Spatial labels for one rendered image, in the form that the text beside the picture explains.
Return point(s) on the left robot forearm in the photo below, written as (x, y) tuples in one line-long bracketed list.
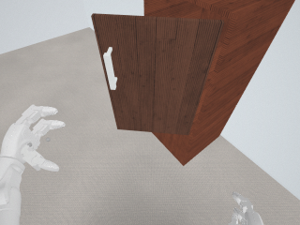
[(11, 170)]

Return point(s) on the handle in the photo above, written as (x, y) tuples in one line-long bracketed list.
[(109, 68)]

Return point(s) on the cupboard door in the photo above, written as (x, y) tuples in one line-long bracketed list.
[(161, 65)]

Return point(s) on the robot left hand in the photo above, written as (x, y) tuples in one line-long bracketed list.
[(18, 135)]

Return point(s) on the robot right hand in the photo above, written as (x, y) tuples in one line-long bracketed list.
[(247, 216)]

